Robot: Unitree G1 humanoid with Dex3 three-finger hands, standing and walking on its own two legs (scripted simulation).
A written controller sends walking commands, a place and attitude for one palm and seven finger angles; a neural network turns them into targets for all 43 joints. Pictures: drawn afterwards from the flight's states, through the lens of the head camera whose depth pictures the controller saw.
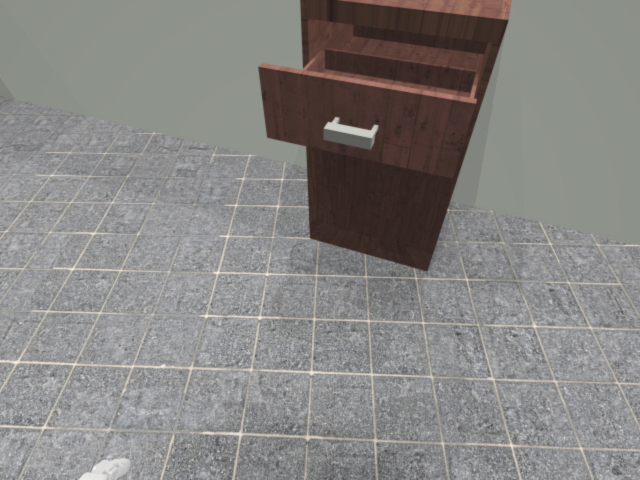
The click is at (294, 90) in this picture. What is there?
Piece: drawer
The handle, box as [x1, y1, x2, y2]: [324, 117, 378, 149]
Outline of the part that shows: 324,127 324,139 370,149 378,125 374,125 371,130 366,130 338,124 337,123 339,118 335,117 331,123 328,122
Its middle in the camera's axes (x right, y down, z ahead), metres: +0.07 -0.23 +0.84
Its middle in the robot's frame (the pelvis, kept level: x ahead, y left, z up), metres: +0.79 -0.03 +0.02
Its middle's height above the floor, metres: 0.79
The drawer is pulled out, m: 0.30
